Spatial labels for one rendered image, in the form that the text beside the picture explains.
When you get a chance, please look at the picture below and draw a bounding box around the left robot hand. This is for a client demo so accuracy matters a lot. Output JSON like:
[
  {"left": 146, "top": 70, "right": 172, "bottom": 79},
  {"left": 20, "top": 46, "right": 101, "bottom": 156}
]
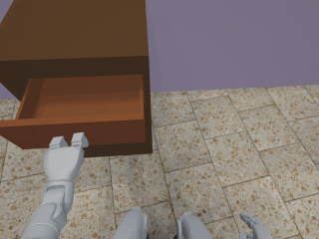
[{"left": 43, "top": 132, "right": 89, "bottom": 183}]

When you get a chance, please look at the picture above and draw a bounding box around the right robot shin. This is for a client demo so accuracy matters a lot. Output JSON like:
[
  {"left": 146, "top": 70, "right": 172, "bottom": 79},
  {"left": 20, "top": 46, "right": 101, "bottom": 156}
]
[{"left": 181, "top": 211, "right": 192, "bottom": 218}]

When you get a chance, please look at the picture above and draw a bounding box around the drawer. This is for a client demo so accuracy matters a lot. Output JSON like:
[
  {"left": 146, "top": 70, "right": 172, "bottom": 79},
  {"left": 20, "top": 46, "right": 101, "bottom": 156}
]
[{"left": 0, "top": 74, "right": 146, "bottom": 149}]

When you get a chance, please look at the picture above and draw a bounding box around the right robot thigh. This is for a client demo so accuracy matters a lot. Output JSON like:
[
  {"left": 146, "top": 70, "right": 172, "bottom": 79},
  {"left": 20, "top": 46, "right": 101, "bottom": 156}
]
[{"left": 176, "top": 215, "right": 213, "bottom": 239}]

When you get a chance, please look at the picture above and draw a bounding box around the cabinet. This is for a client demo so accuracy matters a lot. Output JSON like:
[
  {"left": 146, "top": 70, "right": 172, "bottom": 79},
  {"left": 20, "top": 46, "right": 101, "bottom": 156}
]
[{"left": 0, "top": 0, "right": 153, "bottom": 158}]

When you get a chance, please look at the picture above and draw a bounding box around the right robot hand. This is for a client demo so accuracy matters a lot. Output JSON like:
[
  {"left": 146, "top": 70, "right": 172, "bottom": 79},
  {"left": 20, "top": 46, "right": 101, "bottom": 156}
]
[{"left": 236, "top": 212, "right": 273, "bottom": 239}]

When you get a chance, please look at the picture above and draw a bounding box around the left robot forearm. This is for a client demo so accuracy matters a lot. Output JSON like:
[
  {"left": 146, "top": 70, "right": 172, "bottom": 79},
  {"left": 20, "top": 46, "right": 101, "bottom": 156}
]
[{"left": 20, "top": 180, "right": 75, "bottom": 239}]

